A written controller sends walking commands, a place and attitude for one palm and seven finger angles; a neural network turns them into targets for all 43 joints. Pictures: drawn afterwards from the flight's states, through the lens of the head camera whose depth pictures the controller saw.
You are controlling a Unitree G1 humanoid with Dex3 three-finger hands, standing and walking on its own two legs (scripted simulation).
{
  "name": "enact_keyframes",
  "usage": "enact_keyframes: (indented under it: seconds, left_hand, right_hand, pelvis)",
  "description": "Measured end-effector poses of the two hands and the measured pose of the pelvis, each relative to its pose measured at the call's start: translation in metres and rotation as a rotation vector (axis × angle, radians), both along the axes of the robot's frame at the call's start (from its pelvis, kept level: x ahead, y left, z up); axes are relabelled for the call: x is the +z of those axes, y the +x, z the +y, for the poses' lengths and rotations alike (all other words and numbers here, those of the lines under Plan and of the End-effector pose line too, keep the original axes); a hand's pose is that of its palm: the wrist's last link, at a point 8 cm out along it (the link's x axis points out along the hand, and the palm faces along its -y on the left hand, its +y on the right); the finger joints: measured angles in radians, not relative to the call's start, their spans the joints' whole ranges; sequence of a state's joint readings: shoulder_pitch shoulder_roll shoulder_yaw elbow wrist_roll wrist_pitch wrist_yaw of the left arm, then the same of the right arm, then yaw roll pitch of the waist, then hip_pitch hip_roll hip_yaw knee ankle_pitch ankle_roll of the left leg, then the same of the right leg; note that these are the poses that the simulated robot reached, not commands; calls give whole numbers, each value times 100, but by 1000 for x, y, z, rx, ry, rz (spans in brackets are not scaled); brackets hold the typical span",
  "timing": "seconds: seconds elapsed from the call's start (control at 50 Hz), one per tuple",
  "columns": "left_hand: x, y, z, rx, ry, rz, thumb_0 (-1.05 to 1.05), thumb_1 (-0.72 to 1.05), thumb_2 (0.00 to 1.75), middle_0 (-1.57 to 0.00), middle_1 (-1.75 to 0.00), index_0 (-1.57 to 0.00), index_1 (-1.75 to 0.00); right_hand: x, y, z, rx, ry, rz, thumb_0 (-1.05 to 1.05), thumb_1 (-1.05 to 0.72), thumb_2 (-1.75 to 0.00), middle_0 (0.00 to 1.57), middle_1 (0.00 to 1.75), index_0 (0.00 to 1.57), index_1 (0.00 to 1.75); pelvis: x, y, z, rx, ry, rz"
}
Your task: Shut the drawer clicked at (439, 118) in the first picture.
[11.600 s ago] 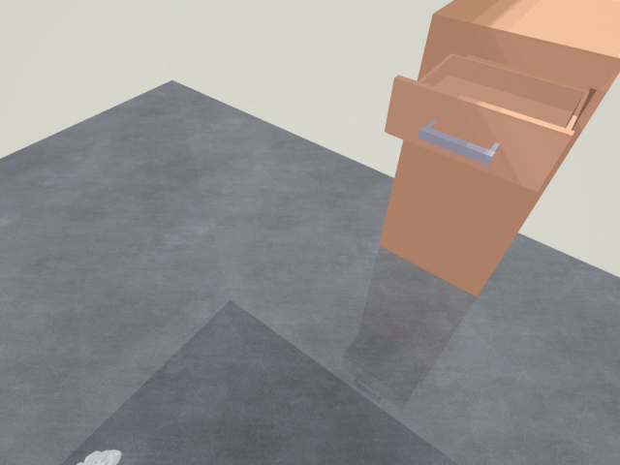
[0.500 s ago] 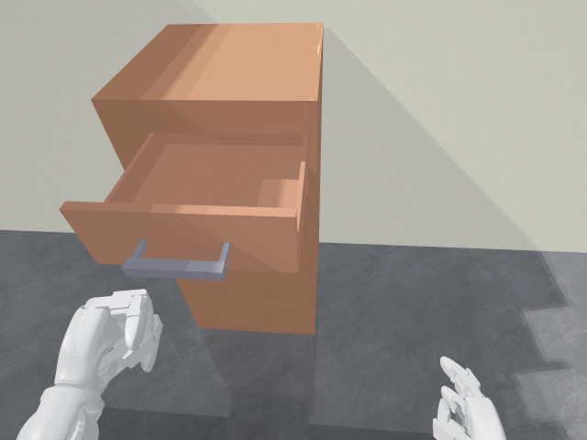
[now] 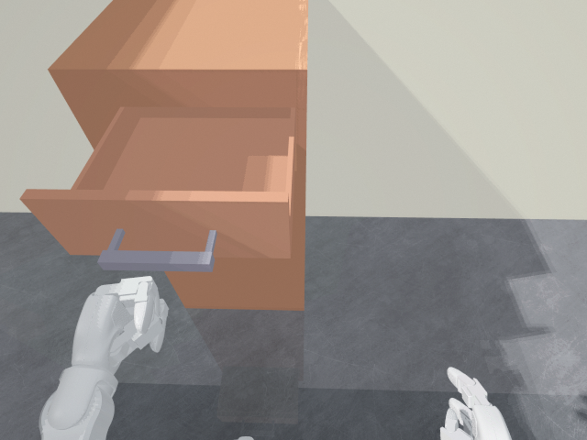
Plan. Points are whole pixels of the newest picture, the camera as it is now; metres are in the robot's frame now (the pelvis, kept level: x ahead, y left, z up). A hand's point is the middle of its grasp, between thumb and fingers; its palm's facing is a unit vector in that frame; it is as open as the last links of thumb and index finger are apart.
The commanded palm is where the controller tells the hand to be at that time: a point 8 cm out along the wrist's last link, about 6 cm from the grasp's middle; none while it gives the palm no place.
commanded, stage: bring the fist close to the handle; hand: left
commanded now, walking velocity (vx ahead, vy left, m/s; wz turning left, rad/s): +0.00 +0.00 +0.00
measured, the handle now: (161, 248) +0.38 +0.23 +0.03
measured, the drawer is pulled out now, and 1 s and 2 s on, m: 0.23 0.23 0.11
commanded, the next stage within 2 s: push the drawer shut in 0.74 s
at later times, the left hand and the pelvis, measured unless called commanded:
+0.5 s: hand (177, 305) +0.29 +0.18 +0.02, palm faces +0.01 -1.00 -0.03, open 3.3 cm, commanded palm +0.27 +0.24 +0.03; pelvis -0.02 +0.02 -0.03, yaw -1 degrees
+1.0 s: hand (177, 300) +0.30 +0.18 +0.02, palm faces +0.03 -1.00 -0.05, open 3.3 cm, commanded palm +0.29 +0.23 +0.03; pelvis -0.02 +0.01 -0.03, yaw +0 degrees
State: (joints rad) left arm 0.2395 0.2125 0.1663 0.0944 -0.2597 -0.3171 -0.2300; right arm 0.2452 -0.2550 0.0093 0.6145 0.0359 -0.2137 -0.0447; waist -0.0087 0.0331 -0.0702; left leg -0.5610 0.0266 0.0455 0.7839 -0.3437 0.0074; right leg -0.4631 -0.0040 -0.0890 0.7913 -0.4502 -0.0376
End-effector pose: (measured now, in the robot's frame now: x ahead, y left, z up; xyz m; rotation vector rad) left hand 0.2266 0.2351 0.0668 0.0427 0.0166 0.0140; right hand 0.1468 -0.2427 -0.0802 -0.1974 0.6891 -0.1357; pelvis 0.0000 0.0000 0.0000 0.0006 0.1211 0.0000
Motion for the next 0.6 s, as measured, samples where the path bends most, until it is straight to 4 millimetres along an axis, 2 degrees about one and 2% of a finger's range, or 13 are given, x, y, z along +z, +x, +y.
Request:
enact_keyframes:
  seconds: [0.2,0.38,0.6]
  left_hand:
    - [-25,18,5,7,-9,-5,2,90,90,-140,-160,-140,-160]
    - [-41,40,-2,-18,-18,-9,1,90,90,-140,-160,-140,-160]
    - [-39,41,-1,2,-4,-20,2,90,90,-140,-160,-140,-160]
  right_hand:
    - [-16,-5,14,10,-4,55,1,-90,-90,20,30,20,29]
    - [-29,-16,20,2,-2,99,1,-90,-90,20,30,20,29]
    - [-34,-33,17,-30,2,150,1,-90,-90,20,30,20,29]
  pelvis:
    - [-13,-8,9,2,-10,45]
    - [-24,-15,15,-6,-15,80]
    - [-25,-17,17,-12,-19,82]
